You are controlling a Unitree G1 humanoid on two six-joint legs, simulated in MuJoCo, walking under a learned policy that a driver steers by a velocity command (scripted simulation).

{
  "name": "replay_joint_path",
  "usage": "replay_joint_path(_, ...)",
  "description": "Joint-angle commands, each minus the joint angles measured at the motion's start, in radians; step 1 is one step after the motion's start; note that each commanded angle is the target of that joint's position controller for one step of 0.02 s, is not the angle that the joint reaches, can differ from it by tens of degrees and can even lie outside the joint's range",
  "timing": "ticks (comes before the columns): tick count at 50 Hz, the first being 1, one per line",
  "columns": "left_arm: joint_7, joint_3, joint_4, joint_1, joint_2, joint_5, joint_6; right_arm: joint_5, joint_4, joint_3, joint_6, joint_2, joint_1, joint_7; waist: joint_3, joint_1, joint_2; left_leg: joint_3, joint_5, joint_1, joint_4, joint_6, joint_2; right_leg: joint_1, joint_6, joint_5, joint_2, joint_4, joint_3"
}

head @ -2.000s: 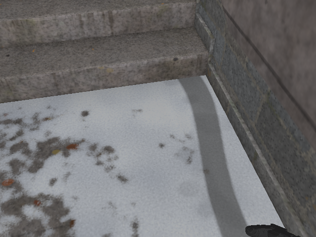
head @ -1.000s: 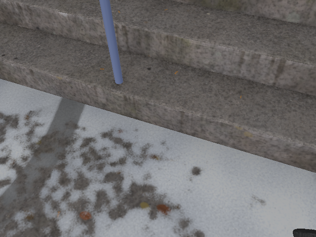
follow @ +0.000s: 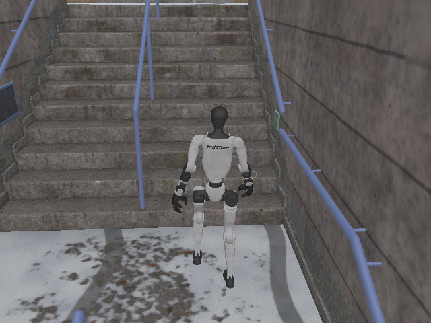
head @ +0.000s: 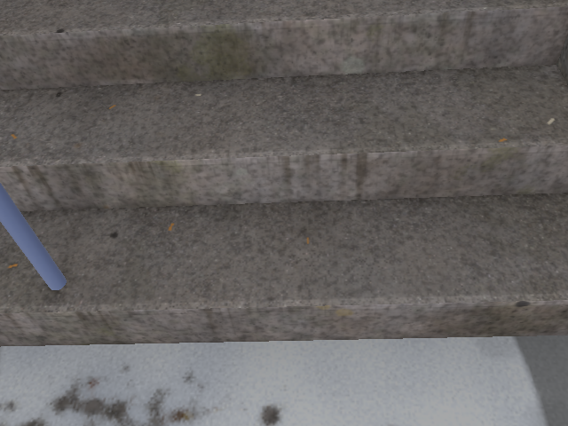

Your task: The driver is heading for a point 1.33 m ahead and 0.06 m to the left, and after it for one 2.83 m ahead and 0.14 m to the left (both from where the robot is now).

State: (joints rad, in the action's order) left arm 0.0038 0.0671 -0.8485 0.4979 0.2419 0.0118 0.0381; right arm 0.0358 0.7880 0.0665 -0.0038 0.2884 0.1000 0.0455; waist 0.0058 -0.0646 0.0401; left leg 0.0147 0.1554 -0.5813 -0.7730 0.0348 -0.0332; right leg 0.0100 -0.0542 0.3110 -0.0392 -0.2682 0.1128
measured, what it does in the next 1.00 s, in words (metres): walks ahead: left foot, then right foot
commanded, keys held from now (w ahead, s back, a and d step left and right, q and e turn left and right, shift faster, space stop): w+e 0.10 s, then w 0.90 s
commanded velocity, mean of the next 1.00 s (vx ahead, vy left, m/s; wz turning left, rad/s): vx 0.48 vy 0.00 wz -0.19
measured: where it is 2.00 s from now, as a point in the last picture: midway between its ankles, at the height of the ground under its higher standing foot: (309, 123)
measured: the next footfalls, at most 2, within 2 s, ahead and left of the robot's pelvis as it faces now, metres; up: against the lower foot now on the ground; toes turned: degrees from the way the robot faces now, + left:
left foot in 0.12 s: +0.23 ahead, +0.12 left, +0.00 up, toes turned -5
right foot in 0.58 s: +0.45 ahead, -0.12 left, +0.00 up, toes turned -13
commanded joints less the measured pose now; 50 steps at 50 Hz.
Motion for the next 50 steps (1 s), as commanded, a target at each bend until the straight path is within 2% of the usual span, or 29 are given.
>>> replay_joint_path(1,-0.007,0.048,0.033,0.022,0.192,0.003,0.015,-0.011,-0.132,-0.001,-0.032,0.058,-0.209,0.003,0.082,-0.022,-0.178,0.01,0.003,-0.077,0.12,-0.004,0.013,0.022,-0.161,-0.319,0.222,0.032,0.191)
replay_joint_path(4,-0.008,0.054,0.047,-0.059,0.214,0.004,0.019,-0.018,-0.116,0.008,-0.044,0.089,-0.086,-0.011,0.069,0.043,-0.175,0.013,0.041,0.143,0.202,-0.037,0.033,-0.066,-0.12,-0.443,0.233,-0.031,0.221)
replay_joint_path(5,-0.006,0.055,0.054,-0.1,0.222,0.002,0.022,-0.021,-0.086,0.017,-0.05,0.104,0.021,-0.023,0.032,0.095,-0.159,0.027,0.054,0.295,0.239,-0.051,0.063,-0.112,-0.1,-0.569,0.209,-0.119,0.208)
replay_joint_path(6,-0.006,0.05,0.05,-0.116,0.207,0.002,0.025,-0.007,-0.044,0.029,-0.062,0.133,0.172,-0.041,-0.055,0.161,-0.074,0.012,0.051,0.489,0.288,-0.07,0.049,-0.158,-0.074,-0.601,0.141,-0.319,0.153)
replay_joint_path(7,0.0,0.028,0.075,-0.096,0.135,-0.012,0.027,0.018,-0.036,0.047,-0.073,0.215,0.328,-0.06,-0.208,0.211,0.079,-0.258,0.343,0.726,0.371,-0.126,-0.178,-0.313,-0.043,-0.387,0.042,-0.633,0.063)
replay_joint_path(8,0.005,0.015,0.107,-0.03,0.073,-0.018,0.03,0.033,-0.027,0.065,-0.072,0.306,0.333,-0.053,-0.235,0.146,0.34,-0.749,0.57,0.818,0.572,-0.203,-0.366,-0.575,-0.028,0.204,-0.105,-0.862,-0.007)
replay_joint_path(9,0.005,0.017,0.066,-0.044,0.122,0.004,0.026,0.017,-0.03,0.048,-0.065,0.217,0.253,-0.046,-0.115,0.108,0.19,-0.779,0.627,0.688,0.616,-0.214,-0.36,-0.619,-0.053,0.159,-0.031,-0.955,0.048)
replay_joint_path(10,0.014,0.019,0.054,-0.085,0.131,0.004,0.023,0.005,-0.041,0.033,-0.066,0.147,0.183,-0.043,-0.016,0.083,0.069,-0.619,0.535,0.575,0.598,-0.212,-0.326,-0.605,-0.057,0.059,0.017,-0.945,0.029)
replay_joint_path(11,0.021,0.014,0.051,-0.131,0.121,0.006,0.022,0.001,-0.037,0.02,-0.07,0.102,0.155,-0.041,0.024,0.079,0.016,-0.473,0.343,0.503,0.598,-0.203,-0.274,-0.575,-0.052,0.005,0.047,-0.899,0.017)
replay_joint_path(13,0.029,0.006,0.055,-0.165,0.099,0.022,0.012,0.006,-0.004,0.003,-0.085,0.061,0.178,-0.042,0.031,0.069,0.048,-0.298,0.063,0.466,0.595,-0.191,-0.211,-0.54,-0.032,-0.019,0.063,-0.848,0.004)
replay_joint_path(15,0.038,0.002,0.061,-0.19,0.085,0.031,0.003,-0.008,0.03,-0.001,-0.108,0.062,0.224,-0.032,0.013,0.064,0.057,-0.22,-0.143,0.483,0.588,-0.207,-0.205,-0.543,-0.016,-0.03,0.051,-0.808,-0.007)
replay_joint_path(19,0.052,-0.02,0.105,-0.352,0.057,0.04,0.001,-0.017,0.065,0.0,-0.12,0.085,0.232,-0.031,0.051,0.068,0.058,-0.097,-0.236,0.475,0.629,-0.217,-0.184,-0.59,0.025,-0.121,0.078,-0.596,-0.083)
replay_joint_path(22,0.056,-0.039,0.136,-0.48,0.038,0.032,0.013,-0.021,0.094,-0.001,-0.118,0.098,0.26,-0.032,0.057,0.098,0.064,-0.027,-0.312,0.446,0.627,-0.198,-0.149,-0.486,0.033,-0.207,0.071,-0.39,-0.165)
replay_joint_path(24,0.046,-0.043,0.145,-0.52,0.047,0.027,0.019,-0.027,0.125,-0.002,-0.111,0.105,0.309,-0.036,0.055,0.108,0.054,-0.039,-0.385,0.493,0.608,-0.198,-0.179,-0.464,0.017,-0.214,0.064,-0.341,-0.185)
replay_joint_path(26,0.027,-0.038,0.141,-0.507,0.076,0.024,0.027,-0.035,0.141,-0.001,-0.109,0.119,0.308,-0.046,0.051,0.087,0.045,-0.025,-0.513,0.538,0.552,-0.182,-0.184,-0.418,0.003,-0.22,0.051,-0.287,-0.18)
replay_joint_path(28,0.008,-0.024,0.085,-0.36,0.102,0.041,0.044,-0.036,0.141,-0.006,-0.102,0.122,0.271,-0.053,-0.05,0.011,0.014,0.011,-0.729,0.56,0.331,-0.158,-0.149,-0.227,-0.037,-0.236,0.006,-0.185,-0.2)
replay_joint_path(29,-0.001,-0.012,0.039,-0.222,0.133,0.056,0.052,-0.037,0.132,-0.016,-0.099,0.097,0.269,-0.05,-0.144,-0.033,-0.016,0.031,-0.671,0.484,0.163,-0.134,-0.114,-0.046,-0.066,-0.257,0.043,-0.188,-0.165)
replay_joint_path(30,-0.01,0.008,0.022,-0.075,0.212,0.073,0.058,-0.036,0.089,-0.033,-0.096,0.051,0.262,-0.05,-0.251,-0.081,-0.135,0.073,-0.29,0.319,-0.118,-0.112,-0.055,0.142,-0.111,-0.265,0.286,-0.158,0.095)
replay_joint_path(31,-0.009,0.029,0.01,-0.063,0.289,0.055,0.045,-0.053,0.104,-0.046,-0.084,-0.02,0.406,-0.047,-0.304,-0.008,-0.329,0.05,0.367,0.029,-0.386,-0.091,0.104,0.285,-0.255,-0.235,0.483,-0.04,0.486)
replay_joint_path(32,-0.001,0.02,0.018,-0.134,0.213,0.019,0.035,-0.014,0.128,-0.022,-0.068,0.084,0.335,-0.049,-0.191,0.002,-0.124,-0.048,0.329,-0.042,-0.42,-0.11,0.025,0.183,-0.225,-0.042,0.413,-0.012,0.43)
replay_joint_path(33,0.002,0.004,0.028,-0.233,0.17,0.012,0.034,-0.012,0.105,-0.021,-0.071,0.064,0.255,-0.036,-0.075,0.035,-0.112,-0.05,0.227,-0.041,-0.373,-0.116,-0.008,0.043,-0.201,-0.023,0.354,0.036,0.307)
replay_joint_path(35,0.005,-0.016,0.022,-0.275,0.103,0.017,0.042,-0.009,0.107,-0.027,-0.065,0.039,0.229,-0.035,-0.013,0.068,-0.102,-0.04,0.154,0.033,-0.304,-0.09,-0.043,-0.08,-0.155,-0.312,0.275,0.086,0.146)
replay_joint_path(37,0.005,-0.021,-0.005,-0.255,0.095,0.014,0.054,0.007,0.123,-0.032,-0.047,0.016,0.269,-0.032,-0.063,0.095,-0.108,-0.015,0.139,0.101,-0.345,-0.067,-0.03,-0.108,-0.158,-0.611,0.248,0.059,0.04)
replay_joint_path(39,0.005,-0.016,-0.044,-0.213,0.11,0.0,0.065,0.015,0.115,-0.031,-0.044,0.006,0.244,-0.031,-0.084,0.098,-0.102,-0.001,0.138,0.073,-0.386,-0.045,-0.033,-0.111,-0.164,-0.715,0.247,0.036,-0.005)
replay_joint_path(41,0.002,-0.01,-0.065,-0.164,0.111,-0.005,0.071,0.025,0.092,-0.03,-0.042,0.006,0.175,-0.024,-0.051,0.079,-0.109,-0.003,0.088,0.003,-0.364,-0.03,-0.053,-0.116,-0.168,-0.601,0.259,0.072,-0.01)
replay_joint_path(43,0.0,-0.01,-0.091,-0.108,0.092,0.014,0.069,0.024,0.102,-0.035,-0.031,-0.025,0.173,-0.022,-0.046,0.068,-0.16,0.036,0.096,-0.058,-0.521,-0.034,-0.04,-0.128,-0.212,-0.466,0.254,0.074,0.001)
replay_joint_path(46,-0.012,-0.002,-0.137,0.002,0.106,0.006,0.062,0.026,0.041,-0.022,-0.029,-0.012,0.006,-0.042,0.04,0.028,-0.093,0.034,0.159,-0.371,-0.762,-0.024,-0.063,-0.005,-0.257,-0.271,0.31,0.108,0.117)
replay_joint_path(49,-0.027,0.002,-0.164,0.083,0.107,0.026,0.066,0.016,-0.033,-0.024,-0.031,-0.032,-0.115,-0.05,0.082,0.001,-0.093,0.005,0.292,-0.668,-1.015,-0.032,-0.068,0.148,-0.268,-0.228,0.347,0.106,0.151)
replay_joint_path(50,-0.03,-0.003,-0.182,0.114,0.091,0.036,0.067,0.01,-0.053,-0.03,-0.031,-0.06,-0.148,-0.057,0.088,-0.008,-0.115,-0.002,0.385,-0.802,-1.202,-0.05,-0.052,0.194,-0.278,-0.203,0.368,0.085,0.177)
Keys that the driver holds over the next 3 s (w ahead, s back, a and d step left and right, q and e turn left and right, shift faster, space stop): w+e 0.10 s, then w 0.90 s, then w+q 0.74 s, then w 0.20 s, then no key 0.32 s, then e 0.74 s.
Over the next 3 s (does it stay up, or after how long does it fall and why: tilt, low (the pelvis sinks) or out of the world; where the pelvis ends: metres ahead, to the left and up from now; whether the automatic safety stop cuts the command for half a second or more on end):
stays up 1.37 0.16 0.50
